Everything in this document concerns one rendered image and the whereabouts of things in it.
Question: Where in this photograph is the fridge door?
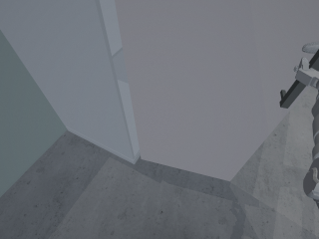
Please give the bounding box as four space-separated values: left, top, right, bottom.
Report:
115 0 319 181

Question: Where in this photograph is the right robot upper arm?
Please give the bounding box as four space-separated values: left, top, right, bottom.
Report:
303 157 319 209

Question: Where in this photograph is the robot right hand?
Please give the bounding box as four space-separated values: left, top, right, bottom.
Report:
293 41 319 93

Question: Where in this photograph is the handle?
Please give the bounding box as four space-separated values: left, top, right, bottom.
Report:
279 50 319 109

